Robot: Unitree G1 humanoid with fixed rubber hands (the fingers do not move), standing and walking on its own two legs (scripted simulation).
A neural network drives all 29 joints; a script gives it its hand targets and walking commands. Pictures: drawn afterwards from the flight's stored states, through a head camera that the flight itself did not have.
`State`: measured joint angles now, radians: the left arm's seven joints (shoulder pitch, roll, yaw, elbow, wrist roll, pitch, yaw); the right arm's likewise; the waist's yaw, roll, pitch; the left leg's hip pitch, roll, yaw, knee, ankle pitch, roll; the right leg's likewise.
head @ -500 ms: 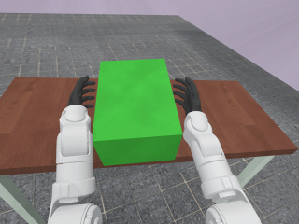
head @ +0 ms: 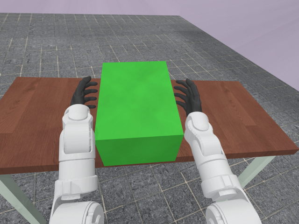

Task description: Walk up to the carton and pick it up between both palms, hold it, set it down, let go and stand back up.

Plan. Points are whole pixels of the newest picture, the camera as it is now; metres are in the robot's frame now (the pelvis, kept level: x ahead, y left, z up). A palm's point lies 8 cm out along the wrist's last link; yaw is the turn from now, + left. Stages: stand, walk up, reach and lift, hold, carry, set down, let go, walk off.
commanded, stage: hold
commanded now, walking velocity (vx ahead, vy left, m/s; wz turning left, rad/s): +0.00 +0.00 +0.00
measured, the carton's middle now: (137, 109) +0.41 +0.01 +0.11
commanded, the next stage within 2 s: none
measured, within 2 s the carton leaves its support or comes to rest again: neither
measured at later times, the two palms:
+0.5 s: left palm (82, 105) +0.35 +0.15 +0.17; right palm (194, 109) +0.35 -0.13 +0.17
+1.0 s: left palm (80, 106) +0.34 +0.16 +0.17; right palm (193, 109) +0.35 -0.13 +0.17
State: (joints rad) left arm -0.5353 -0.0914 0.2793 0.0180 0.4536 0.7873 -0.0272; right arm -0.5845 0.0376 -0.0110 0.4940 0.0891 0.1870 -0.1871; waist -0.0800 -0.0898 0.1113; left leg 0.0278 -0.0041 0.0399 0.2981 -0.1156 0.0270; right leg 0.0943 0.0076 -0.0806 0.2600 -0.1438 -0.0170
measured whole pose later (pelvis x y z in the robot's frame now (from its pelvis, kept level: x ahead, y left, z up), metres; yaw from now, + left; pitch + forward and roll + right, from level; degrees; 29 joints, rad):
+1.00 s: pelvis +0.00 +0.00 +0.00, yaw +0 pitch -12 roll -1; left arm -0.51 -0.09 0.27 -0.03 0.44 0.80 -0.03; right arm -0.56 0.04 0.01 0.44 0.11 0.20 -0.20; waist -0.09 -0.08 0.11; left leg 0.02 0.00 0.04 0.30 -0.12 0.02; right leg 0.10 0.01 -0.09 0.25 -0.14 -0.02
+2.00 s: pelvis +0.00 +0.00 +0.00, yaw +0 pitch -12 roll -1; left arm -0.51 -0.08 0.26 -0.03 0.45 0.79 -0.04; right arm -0.56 0.03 0.01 0.44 0.11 0.20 -0.21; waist -0.09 -0.08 0.11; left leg 0.03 -0.01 0.03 0.30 -0.11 0.03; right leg 0.11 0.01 -0.09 0.25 -0.14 -0.02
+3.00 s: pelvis +0.00 +0.00 +0.00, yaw +0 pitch -12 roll -1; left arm -0.54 -0.09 0.29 0.01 0.46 0.78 -0.04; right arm -0.59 0.04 0.00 0.49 0.11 0.20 -0.21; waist -0.09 -0.08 0.12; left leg 0.03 0.00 0.03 0.29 -0.11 0.02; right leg 0.10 0.01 -0.09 0.25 -0.14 -0.02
